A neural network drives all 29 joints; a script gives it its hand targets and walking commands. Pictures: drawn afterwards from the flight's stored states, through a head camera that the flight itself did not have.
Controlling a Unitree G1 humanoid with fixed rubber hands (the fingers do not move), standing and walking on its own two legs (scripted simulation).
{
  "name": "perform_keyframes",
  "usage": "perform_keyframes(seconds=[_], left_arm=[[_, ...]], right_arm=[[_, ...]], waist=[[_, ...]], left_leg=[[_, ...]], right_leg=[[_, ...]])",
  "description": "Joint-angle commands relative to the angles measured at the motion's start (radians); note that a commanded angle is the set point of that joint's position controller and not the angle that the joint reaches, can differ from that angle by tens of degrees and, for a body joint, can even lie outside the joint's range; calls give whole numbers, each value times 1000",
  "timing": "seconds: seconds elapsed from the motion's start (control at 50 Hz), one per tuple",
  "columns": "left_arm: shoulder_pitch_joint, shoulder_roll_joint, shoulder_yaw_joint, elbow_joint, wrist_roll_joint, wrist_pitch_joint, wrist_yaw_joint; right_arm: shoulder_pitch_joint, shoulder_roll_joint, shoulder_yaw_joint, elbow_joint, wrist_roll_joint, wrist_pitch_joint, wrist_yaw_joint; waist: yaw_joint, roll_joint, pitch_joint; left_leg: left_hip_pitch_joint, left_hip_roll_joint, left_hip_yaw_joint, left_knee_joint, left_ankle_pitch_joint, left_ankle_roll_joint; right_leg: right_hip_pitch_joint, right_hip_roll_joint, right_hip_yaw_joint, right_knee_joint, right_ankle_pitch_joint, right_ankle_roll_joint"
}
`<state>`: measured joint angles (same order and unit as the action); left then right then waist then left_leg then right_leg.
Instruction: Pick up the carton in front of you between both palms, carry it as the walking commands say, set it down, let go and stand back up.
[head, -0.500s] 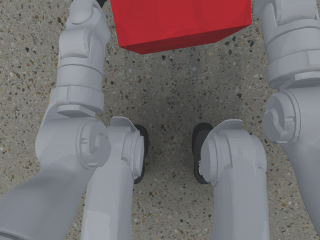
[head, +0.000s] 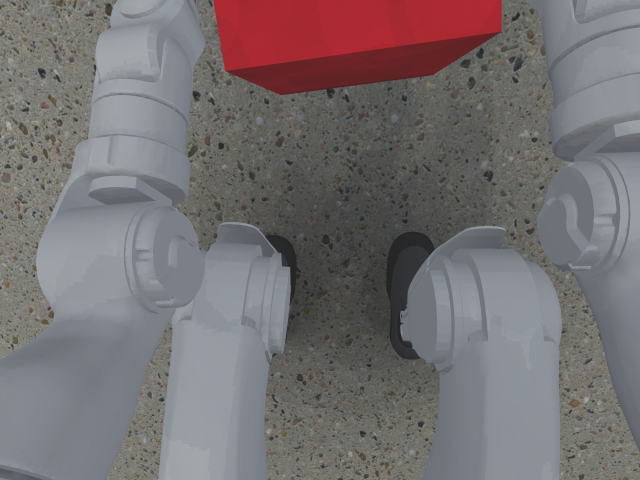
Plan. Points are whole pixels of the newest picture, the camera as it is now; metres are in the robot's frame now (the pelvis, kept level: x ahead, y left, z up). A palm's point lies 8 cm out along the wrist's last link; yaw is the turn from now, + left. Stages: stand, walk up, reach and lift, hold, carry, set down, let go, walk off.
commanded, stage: set down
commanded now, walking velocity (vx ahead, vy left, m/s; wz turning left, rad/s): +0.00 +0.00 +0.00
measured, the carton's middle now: out of the picture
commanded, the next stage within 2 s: let go in 1.76 s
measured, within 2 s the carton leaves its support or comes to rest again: neither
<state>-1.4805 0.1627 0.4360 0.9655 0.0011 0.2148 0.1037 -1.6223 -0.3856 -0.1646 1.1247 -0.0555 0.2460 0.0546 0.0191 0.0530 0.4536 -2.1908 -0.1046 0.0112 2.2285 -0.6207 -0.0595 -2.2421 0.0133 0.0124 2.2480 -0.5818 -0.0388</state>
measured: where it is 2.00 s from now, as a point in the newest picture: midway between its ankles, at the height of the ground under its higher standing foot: (338, 315)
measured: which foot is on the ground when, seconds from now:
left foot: down 0.00-1.00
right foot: down 0.00-1.00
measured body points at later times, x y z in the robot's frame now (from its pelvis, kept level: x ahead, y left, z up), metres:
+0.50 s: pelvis +0.00 +0.00 +0.00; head +0.38 -0.04 +0.22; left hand +0.56 +0.14 -0.19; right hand +0.58 -0.19 -0.20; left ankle +0.11 +0.12 -0.33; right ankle +0.11 -0.11 -0.33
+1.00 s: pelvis +0.01 +0.01 +0.05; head +0.36 -0.02 +0.32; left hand +0.57 +0.16 -0.08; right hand +0.61 -0.22 -0.07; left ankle +0.11 +0.12 -0.33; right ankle +0.11 -0.11 -0.33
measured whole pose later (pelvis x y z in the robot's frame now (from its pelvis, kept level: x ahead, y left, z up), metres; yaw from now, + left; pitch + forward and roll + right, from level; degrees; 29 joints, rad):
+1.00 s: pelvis +0.01 +0.01 +0.05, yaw +0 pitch +37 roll +3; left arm -1.39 0.19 0.24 0.88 -0.16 0.20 0.22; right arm -1.58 -0.54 -0.07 1.18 0.12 0.18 0.01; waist 0.06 0.03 0.29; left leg -2.12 -0.09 0.02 2.07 -0.61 -0.03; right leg -2.16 0.02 0.03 2.09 -0.58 -0.01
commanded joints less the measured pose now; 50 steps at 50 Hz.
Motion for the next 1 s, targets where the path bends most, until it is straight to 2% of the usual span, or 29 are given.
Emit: perform_keyframes(seconds=[0.0,0.2,0.3,0.36,0.4,0.44,0.46,0.5,0.54,0.6,0.68,0.82,0.9,0.98], left_arm=[[-512,-788,-269,-47,-57,3,-232],[-412,-691,-186,27,-2,19,-235],[-355,-594,-134,55,29,15,-217],[-295,-418,-85,63,32,-11,-173],[-227,-173,-22,66,50,-43,-111],[-184,118,-2,45,35,-87,-29],[-207,174,-17,41,13,-107,-2],[-247,230,-56,42,-42,-137,30],[-273,239,-110,28,-98,-153,42],[-275,217,-187,11,-168,-158,43],[-248,203,-232,-40,-213,-142,56],[-215,198,-247,-229,-230,-77,112],[-171,160,-207,-215,-185,-29,125],[-127,118,-148,-169,-118,-20,105]], right_arm=[[-324,814,169,-39,52,-15,219],[-246,712,105,22,-18,11,229],[-228,590,62,48,-59,8,215],[-218,399,23,39,-70,-19,164],[-195,149,-20,26,-72,-52,95],[-199,-145,-25,5,-23,-98,1],[-252,-201,-7,-11,12,-121,-32],[-334,-258,38,-28,87,-155,-68],[-369,-258,105,-21,165,-175,-77],[-367,-243,184,6,250,-184,-68],[-333,-262,215,29,294,-173,-51],[-326,-341,137,-102,243,-123,-64],[-287,-316,86,-79,191,-83,-54],[-232,-261,58,-20,146,-80,-27]], waist=[[-21,-88,-851],[-19,-89,-676],[-17,-92,-645],[-17,-98,-656],[-8,-106,-689],[9,-112,-760],[21,-119,-822],[36,-144,-955],[53,-155,-1049],[66,-146,-1160],[67,-137,-1296],[25,-143,-1615],[29,-146,-1459],[48,-133,-1297]], left_leg=[[273,-43,49,-157,171,41],[222,-40,46,-155,84,45],[239,-31,52,-149,65,31],[279,-21,65,-138,94,11],[316,-11,75,-131,121,-3],[347,6,77,-129,176,-12],[351,13,74,-125,219,-12],[337,26,68,-112,298,-10],[326,36,64,-112,354,-4],[386,44,51,-115,424,5],[503,44,44,-125,471,9],[719,14,62,-218,488,12],[632,7,65,-310,375,13],[555,8,63,-384,319,6]], right_leg=[[517,60,18,-177,224,-17],[490,60,37,-181,134,-26],[513,56,46,-177,114,-16],[561,47,51,-172,143,-1],[606,33,48,-170,167,17],[655,16,58,-171,224,30],[683,9,68,-160,279,36],[743,-3,83,-129,400,38],[772,-10,89,-111,479,34],[775,-16,77,-100,519,29],[775,-18,50,-100,505,22],[865,10,-13,-194,459,16],[776,16,-19,-287,340,13],[671,17,-16,-367,277,15]])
